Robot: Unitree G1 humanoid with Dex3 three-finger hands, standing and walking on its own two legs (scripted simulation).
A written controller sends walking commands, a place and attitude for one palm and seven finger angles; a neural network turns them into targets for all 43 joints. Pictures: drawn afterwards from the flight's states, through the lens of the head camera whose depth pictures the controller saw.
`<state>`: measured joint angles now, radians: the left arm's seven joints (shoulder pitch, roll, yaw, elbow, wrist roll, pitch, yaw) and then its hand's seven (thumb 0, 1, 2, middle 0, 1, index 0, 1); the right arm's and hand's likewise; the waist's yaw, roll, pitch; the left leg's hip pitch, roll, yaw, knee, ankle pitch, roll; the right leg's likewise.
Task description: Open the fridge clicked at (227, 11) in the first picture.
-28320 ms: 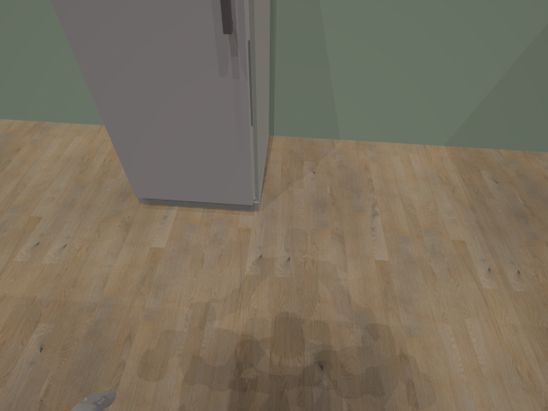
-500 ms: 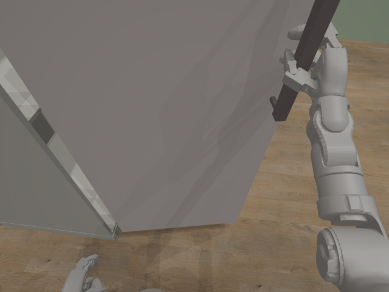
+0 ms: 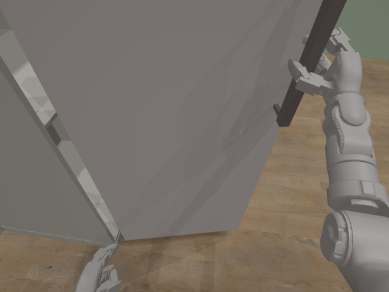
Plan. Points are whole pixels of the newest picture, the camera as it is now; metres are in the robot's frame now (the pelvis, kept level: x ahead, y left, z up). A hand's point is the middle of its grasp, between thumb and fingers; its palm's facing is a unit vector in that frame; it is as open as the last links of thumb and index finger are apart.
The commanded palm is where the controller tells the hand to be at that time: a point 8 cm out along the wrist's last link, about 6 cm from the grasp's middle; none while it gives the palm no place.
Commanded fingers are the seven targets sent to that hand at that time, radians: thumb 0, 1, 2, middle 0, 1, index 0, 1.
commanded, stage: loosen the grip on the handle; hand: right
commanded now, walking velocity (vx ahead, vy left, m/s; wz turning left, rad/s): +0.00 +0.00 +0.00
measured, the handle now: (306, 48) +0.50 -0.16 +0.27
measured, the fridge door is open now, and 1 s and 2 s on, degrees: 76 77 77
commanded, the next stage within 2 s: slip the hand off the handle in 0.44 s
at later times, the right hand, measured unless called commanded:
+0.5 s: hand (305, 82) +0.44 -0.16 +0.24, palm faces +0.12 +0.99 -0.10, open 14.4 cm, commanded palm +0.40 -0.21 +0.23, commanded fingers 0.00 0.55 -0.20 0.25 1.15 0.25 1.15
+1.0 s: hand (347, 83) +0.44 -0.23 +0.24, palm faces +0.16 +0.98 -0.10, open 14.7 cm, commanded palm +0.41 -0.28 +0.23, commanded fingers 0.00 0.55 -0.20 0.25 1.15 0.25 1.15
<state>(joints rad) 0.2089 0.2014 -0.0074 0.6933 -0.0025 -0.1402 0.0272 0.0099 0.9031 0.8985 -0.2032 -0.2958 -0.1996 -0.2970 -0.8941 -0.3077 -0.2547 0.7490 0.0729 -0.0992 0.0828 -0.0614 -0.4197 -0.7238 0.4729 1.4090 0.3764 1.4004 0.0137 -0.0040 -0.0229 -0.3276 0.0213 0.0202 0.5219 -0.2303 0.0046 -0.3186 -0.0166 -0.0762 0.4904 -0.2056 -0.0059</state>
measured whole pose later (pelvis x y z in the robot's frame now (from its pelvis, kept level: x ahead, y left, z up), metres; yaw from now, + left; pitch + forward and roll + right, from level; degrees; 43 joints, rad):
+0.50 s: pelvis +0.00 +0.01 +0.00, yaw +2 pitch +2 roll +0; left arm 0.34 0.27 0.01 0.74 -0.04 -0.15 0.04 0.01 0.91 0.90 -0.20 -0.30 -0.19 -0.30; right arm -0.70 -0.37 -0.27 0.60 0.10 -0.24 0.05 -0.01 0.54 -0.21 0.41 1.27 0.28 1.19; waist 0.06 -0.01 -0.02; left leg -0.32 -0.01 0.00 0.50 -0.22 0.02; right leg -0.31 -0.04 -0.08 0.49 -0.22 0.00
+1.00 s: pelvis +0.03 -0.01 +0.00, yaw +0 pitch +3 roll +0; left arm 0.27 0.25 -0.03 0.67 -0.04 -0.12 0.07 0.01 0.90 0.90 -0.20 -0.30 -0.20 -0.30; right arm -0.67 -0.42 -0.32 0.56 0.14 -0.15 0.16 -0.01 0.56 -0.20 0.26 1.15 0.25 1.15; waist 0.01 -0.01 -0.06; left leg -0.30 0.02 0.03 0.51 -0.27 -0.01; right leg -0.31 -0.01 -0.06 0.53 -0.27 -0.02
